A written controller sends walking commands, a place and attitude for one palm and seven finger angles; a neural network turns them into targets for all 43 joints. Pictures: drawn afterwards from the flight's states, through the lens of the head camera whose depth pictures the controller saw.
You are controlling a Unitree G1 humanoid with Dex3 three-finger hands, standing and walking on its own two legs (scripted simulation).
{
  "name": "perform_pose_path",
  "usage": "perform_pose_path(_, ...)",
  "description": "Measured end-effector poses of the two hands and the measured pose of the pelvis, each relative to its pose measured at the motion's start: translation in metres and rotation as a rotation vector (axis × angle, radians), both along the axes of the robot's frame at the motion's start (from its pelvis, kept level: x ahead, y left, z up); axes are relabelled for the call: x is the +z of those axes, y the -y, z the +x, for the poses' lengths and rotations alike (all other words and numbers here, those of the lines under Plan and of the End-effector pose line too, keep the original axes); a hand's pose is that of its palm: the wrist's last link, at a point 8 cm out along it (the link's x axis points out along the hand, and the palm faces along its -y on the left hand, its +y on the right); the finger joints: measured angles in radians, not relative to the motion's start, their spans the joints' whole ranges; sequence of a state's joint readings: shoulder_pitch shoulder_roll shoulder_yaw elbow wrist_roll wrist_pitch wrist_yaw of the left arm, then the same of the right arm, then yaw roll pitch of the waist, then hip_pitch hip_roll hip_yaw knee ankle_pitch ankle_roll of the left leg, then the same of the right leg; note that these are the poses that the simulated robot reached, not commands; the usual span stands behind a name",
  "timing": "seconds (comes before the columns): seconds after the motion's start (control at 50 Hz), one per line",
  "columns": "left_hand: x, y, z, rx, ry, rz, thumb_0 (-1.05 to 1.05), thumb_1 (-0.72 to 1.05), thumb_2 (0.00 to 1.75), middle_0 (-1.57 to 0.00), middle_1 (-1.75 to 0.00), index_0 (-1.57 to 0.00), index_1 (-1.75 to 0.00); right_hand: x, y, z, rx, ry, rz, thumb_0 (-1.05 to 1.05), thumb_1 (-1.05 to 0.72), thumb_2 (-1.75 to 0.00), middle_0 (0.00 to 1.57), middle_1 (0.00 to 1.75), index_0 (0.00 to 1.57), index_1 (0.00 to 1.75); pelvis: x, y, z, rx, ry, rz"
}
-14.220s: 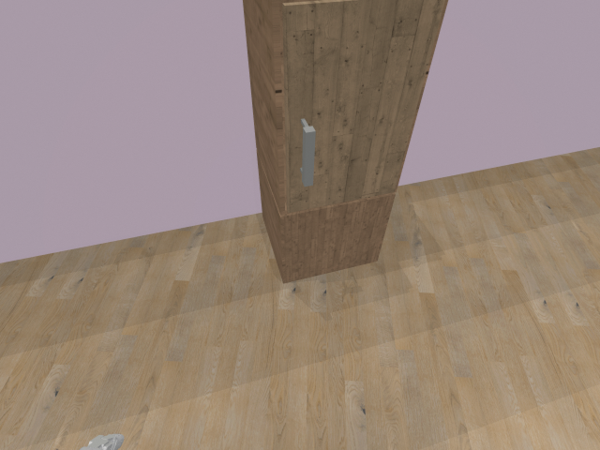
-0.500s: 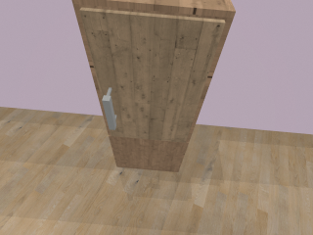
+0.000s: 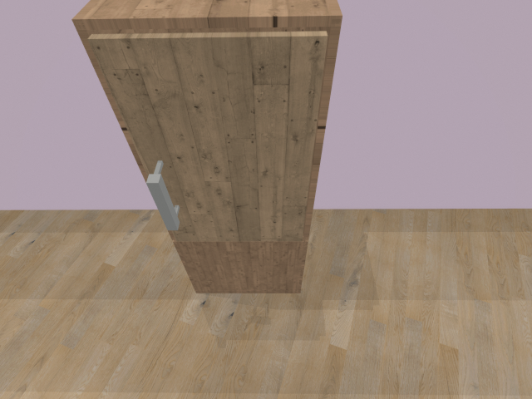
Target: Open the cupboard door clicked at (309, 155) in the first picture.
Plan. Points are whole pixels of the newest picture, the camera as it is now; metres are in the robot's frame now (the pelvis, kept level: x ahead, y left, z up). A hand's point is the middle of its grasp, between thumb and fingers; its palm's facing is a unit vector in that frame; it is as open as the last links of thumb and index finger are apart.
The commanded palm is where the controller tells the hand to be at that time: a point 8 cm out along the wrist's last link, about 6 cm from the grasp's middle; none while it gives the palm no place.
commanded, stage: look again from close up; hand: left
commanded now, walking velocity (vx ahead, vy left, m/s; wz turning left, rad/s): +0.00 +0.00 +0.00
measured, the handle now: (166, 196) +0.55 +0.26 -0.10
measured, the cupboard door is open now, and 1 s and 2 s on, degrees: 0 0 0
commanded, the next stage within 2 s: raise the hand with hooked fingers in 1.92 s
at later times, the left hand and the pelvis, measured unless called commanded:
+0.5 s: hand out of the picture +0.00 +0.18 -0.17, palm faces +0.03 -0.98 -0.19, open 7.4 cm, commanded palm none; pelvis -0.01 +0.01 +0.01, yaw -1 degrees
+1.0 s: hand out of the picture -0.08 +0.20 -0.17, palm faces +0.01 -0.99 -0.13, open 7.4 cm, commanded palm none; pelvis -0.04 +0.06 +0.01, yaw -2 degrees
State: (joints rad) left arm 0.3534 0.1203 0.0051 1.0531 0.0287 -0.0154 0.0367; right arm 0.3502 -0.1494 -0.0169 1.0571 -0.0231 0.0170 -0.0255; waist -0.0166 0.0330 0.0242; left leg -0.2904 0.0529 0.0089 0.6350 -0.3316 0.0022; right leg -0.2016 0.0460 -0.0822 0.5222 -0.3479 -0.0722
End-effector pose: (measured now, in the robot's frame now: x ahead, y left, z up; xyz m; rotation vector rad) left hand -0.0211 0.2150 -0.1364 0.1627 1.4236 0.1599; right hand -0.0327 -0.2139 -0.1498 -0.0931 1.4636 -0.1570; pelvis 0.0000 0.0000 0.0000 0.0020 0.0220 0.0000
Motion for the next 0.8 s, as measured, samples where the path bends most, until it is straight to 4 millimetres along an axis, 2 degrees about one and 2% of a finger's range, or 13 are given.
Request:
perform_pose_path(0.1, -0.008, 0.016, 0.016, 0.008, 0.05, -0.018, 0.01, 0.91, 0.9, -0.2, -0.3, -0.2, -0.3, 0.003, 0.016, 0.03, 0.001, 0.068, -0.041, 0.0, -0.91, -0.9, 0.2, 0.3, 0.2, 0.29, -0.002, 0.009, 0.008, -0.003, 0.016, -0.013)
perform_pose_path(0.24, -0.017, 0.016, 0.026, 0.018, 0.087, -0.034, 0.01, 0.92, 0.9, -0.2, -0.3, -0.2, -0.3, 0.017, 0.025, 0.081, 0.016, 0.228, -0.099, 0.0, -0.92, -0.9, 0.2, 0.3, 0.2, 0.29, -0.002, 0.011, 0.012, -0.014, 0.054, -0.007)
perform_pose_path(0.3, -0.015, 0.012, 0.027, 0.015, 0.103, -0.033, 0.01, 0.92, 0.9, -0.2, -0.3, -0.2, -0.3, 0.021, 0.023, 0.091, 0.025, 0.269, -0.099, 0.0, -0.92, -0.9, 0.2, 0.3, 0.2, 0.29, 0.0, 0.008, 0.009, -0.02, 0.06, -0.012)
perform_pose_path(0.36, -0.011, 0.005, 0.024, 0.01, 0.114, -0.027, 0.01, 0.92, 0.9, -0.2, -0.3, -0.2, -0.3, 0.022, 0.015, 0.092, 0.032, 0.281, -0.086, 0.0, -0.92, -0.9, 0.2, 0.3, 0.2, 0.29, 0.002, 0.003, 0.005, -0.022, 0.064, -0.014)
perform_pose_path(0.5, -0.004, -0.011, 0.009, 0.001, 0.105, -0.017, 0.01, 0.91, 0.9, -0.2, -0.3, -0.2, -0.3, 0.021, 0.003, 0.064, 0.027, 0.244, -0.076, -0.01, -0.94, -0.9, 0.2, 0.3, 0.2, 0.3, 0.007, -0.009, -0.007, -0.026, 0.07, -0.013)
perform_pose_path(0.62, -0.004, -0.021, -0.01, -0.004, 0.075, -0.024, 0.0, 0.91, 0.9, -0.2, -0.3, -0.2, -0.3, 0.019, -0.008, 0.02, 0.021, 0.148, -0.067, -0.01, -0.93, -0.9, 0.2, 0.3, 0.2, 0.29, 0.009, -0.02, -0.019, -0.026, 0.074, -0.014)
perform_pose_path(0.8, -0.007, -0.029, -0.04, -0.009, 0.01, -0.052, 0.0, 0.91, 0.9, -0.2, -0.3, -0.2, -0.3, 0.018, -0.037, -0.042, -0.015, 0.019, -0.04, 0.0, -0.91, -0.9, 0.2, 0.3, 0.2, 0.29, 0.009, -0.037, -0.033, -0.029, 0.073, -0.019)
